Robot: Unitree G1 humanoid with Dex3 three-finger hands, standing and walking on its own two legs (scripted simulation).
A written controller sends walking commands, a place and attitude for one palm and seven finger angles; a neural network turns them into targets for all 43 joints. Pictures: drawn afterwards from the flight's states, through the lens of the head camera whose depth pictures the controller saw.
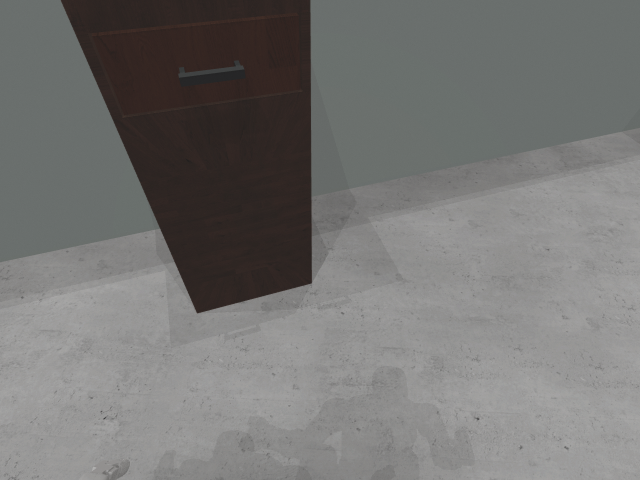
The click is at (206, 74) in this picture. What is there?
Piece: drawer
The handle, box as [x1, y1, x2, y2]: [178, 60, 245, 86]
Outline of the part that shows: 244,69 242,65 241,66 239,64 238,60 234,61 233,67 186,73 184,72 183,67 179,67 180,72 178,75 181,86 243,78 245,77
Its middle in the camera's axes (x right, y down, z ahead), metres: -0.22 -0.34 +0.78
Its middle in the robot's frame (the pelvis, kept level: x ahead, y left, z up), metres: +0.82 +0.27 +0.11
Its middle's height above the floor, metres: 0.88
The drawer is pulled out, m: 0.00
